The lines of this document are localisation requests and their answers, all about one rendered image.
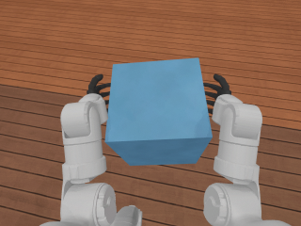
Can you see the right robot forearm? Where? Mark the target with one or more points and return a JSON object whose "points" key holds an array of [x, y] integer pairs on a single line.
{"points": [[240, 131]]}

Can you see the carton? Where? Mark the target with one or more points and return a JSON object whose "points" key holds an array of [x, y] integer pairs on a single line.
{"points": [[158, 113]]}

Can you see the left robot forearm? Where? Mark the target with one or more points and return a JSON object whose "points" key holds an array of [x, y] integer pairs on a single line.
{"points": [[82, 134]]}

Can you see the robot right upper arm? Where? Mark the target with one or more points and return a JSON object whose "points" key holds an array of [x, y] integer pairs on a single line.
{"points": [[234, 205]]}

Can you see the robot left thigh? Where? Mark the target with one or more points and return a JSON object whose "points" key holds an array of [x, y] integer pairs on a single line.
{"points": [[128, 216]]}

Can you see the left robot hand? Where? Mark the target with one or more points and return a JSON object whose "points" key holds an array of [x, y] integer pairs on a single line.
{"points": [[94, 89]]}

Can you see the right robot hand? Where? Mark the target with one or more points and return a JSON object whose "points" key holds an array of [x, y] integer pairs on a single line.
{"points": [[224, 89]]}

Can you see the robot left upper arm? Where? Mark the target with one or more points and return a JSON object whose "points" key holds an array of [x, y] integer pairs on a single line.
{"points": [[87, 205]]}

